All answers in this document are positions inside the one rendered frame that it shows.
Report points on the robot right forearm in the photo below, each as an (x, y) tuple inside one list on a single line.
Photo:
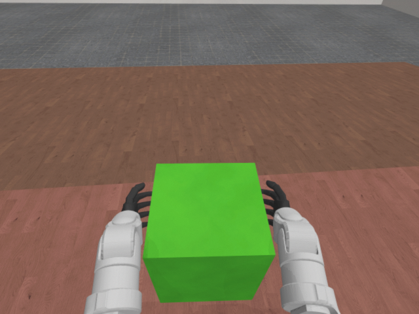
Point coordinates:
[(305, 289)]

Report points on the robot left hand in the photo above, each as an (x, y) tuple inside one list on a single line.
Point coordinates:
[(132, 199)]

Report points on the robot right hand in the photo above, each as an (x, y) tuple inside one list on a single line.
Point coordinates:
[(279, 199)]

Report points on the carton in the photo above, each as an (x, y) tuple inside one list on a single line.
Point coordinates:
[(208, 237)]

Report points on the robot left forearm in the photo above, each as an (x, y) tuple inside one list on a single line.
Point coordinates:
[(118, 262)]

